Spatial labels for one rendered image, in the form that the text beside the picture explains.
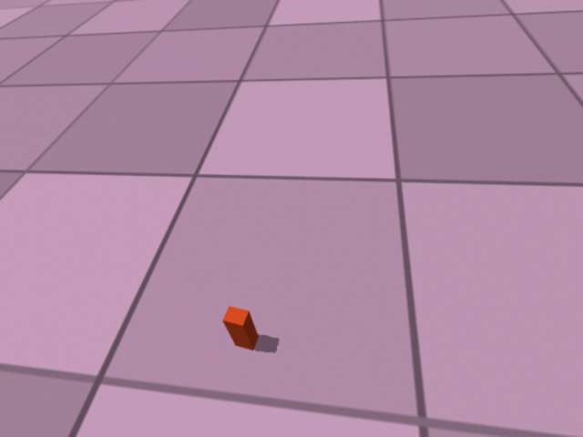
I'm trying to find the carton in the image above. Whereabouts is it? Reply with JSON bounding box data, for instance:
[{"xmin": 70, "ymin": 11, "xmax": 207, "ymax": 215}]
[{"xmin": 223, "ymin": 306, "xmax": 259, "ymax": 351}]

